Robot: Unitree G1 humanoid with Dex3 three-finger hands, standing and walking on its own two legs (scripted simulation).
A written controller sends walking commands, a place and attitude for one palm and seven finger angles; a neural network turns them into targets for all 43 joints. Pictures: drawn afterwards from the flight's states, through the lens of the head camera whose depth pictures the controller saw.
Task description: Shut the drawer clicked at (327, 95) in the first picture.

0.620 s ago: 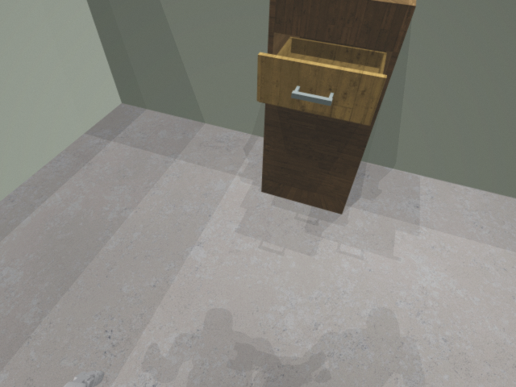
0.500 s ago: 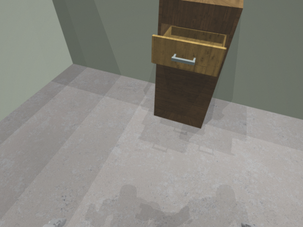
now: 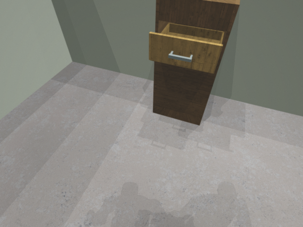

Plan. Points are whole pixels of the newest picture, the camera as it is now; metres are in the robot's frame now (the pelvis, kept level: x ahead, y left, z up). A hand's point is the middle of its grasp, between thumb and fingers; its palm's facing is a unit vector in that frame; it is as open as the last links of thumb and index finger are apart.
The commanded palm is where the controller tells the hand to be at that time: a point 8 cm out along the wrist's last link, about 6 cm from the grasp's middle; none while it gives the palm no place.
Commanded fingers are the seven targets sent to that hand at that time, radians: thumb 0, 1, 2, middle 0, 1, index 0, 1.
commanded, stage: stand and wait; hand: left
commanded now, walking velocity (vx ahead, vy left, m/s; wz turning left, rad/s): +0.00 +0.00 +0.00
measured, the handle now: (180, 56) +0.95 -0.10 -0.04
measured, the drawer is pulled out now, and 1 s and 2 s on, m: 0.18 0.18 0.18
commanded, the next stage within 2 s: look at it before walking up in 0.20 s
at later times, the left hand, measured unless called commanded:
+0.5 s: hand out of the picture +0.07 +0.24 -0.15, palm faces -0.03 -0.94 -0.33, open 7.4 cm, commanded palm none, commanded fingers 0.00 0.90 0.90 -0.20 -0.30 -0.20 -0.30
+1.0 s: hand out of the picture +0.07 +0.24 -0.16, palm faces -0.02 -0.94 -0.33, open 7.4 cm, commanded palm none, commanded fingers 0.00 0.90 0.90 -0.20 -0.30 -0.20 -0.30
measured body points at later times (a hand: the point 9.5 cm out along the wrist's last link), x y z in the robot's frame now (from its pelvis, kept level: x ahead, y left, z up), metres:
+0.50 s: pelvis -0.01 -0.01 +0.00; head -0.01 -0.01 +0.45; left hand +0.07 +0.29 -0.13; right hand +0.07 -0.30 -0.13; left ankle +0.00 +0.12 -0.74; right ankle +0.00 -0.12 -0.74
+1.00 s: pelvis +0.01 +0.00 +0.00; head +0.01 +0.00 +0.45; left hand +0.07 +0.29 -0.13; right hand +0.08 -0.29 -0.13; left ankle +0.00 +0.12 -0.74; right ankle +0.00 -0.12 -0.74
